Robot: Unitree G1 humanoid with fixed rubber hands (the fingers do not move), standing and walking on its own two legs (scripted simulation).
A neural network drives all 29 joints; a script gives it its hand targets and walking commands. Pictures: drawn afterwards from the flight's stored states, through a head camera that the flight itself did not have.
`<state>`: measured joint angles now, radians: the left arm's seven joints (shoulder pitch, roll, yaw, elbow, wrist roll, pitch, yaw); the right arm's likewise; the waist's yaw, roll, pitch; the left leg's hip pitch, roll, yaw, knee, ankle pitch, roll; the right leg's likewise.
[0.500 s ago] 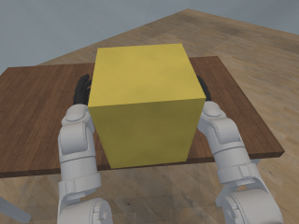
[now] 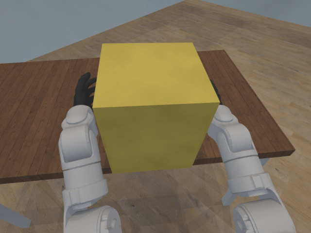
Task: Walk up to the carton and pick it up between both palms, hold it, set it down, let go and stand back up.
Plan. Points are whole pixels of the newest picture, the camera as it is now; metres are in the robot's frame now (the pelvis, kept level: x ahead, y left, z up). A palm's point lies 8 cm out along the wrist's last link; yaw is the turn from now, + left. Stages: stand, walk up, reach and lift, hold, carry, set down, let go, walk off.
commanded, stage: reach and lift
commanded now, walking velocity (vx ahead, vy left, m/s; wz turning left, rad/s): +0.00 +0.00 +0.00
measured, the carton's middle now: (150, 110) +0.38 +0.00 +0.14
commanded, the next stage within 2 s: hold in 0.94 s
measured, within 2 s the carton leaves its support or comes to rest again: neither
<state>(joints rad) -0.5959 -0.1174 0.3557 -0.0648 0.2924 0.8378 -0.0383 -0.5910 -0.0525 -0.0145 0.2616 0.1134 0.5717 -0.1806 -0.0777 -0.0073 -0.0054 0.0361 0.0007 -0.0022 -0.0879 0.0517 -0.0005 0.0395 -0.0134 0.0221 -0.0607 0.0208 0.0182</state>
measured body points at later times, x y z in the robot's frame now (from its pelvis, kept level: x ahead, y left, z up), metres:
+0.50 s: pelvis +0.00 -0.01 +0.00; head +0.01 -0.01 +0.45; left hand +0.37 +0.14 +0.17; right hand +0.36 -0.17 +0.14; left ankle +0.00 +0.12 -0.76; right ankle -0.01 -0.13 -0.76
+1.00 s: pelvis +0.00 +0.00 +0.00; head +0.00 -0.01 +0.45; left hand +0.36 +0.16 +0.17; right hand +0.36 -0.15 +0.13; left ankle +0.00 +0.12 -0.76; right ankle -0.01 -0.13 -0.76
